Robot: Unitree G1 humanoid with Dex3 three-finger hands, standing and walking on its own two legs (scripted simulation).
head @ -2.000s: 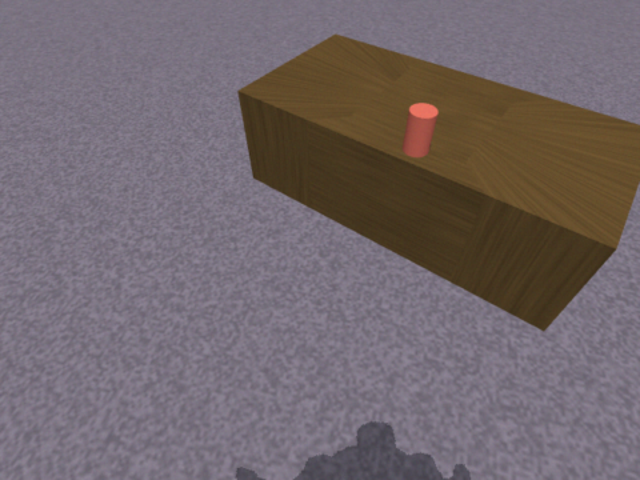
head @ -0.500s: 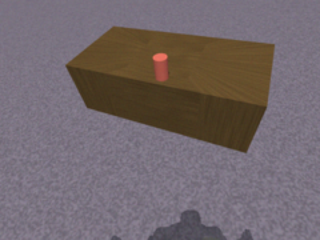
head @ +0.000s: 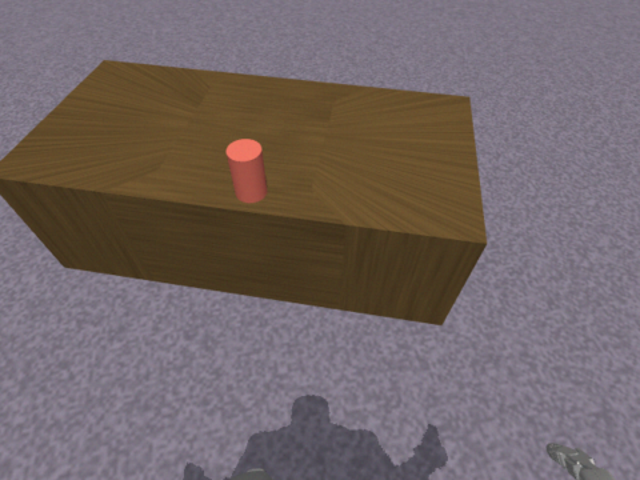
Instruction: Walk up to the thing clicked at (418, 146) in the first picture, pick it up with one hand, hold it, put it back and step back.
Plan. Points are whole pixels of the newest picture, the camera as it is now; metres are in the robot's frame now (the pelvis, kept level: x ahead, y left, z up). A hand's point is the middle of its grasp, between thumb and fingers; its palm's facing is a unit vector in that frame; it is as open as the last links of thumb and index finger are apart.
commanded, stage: walk up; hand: left
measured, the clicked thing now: (247, 172) +0.87 +0.18 -0.23
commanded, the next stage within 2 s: none
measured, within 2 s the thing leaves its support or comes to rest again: neither
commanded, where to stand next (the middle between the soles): +0.45 +0.08 m, yaw -13 degrees
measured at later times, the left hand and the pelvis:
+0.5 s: hand (132, 370) +0.29 +0.28 -0.10, palm faces -0.12 -0.88 -0.46, open 7.3 cm; pelvis +0.18 +0.02 +0.01, yaw -7 degrees
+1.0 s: hand (107, 283) +0.46 +0.38 -0.13, palm faces -0.26 -0.87 -0.41, open 7.3 cm; pelvis +0.34 +0.12 +0.01, yaw -12 degrees
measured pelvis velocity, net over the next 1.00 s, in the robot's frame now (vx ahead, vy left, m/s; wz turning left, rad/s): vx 0.34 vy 0.12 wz -0.21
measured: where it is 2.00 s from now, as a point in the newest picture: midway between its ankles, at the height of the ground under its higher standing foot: (281, 408)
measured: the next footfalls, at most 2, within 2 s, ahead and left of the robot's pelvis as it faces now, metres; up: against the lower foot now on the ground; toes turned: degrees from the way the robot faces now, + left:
right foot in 0.32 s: +0.26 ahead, -0.11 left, +0.00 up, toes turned -8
left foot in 0.72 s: +0.45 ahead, +0.24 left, +0.00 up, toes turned -11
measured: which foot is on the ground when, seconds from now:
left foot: down 0.00-0.32, up 0.34-0.70, down 0.72-1.00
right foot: up 0.00-0.30, down 0.32-0.74, up 0.76-1.00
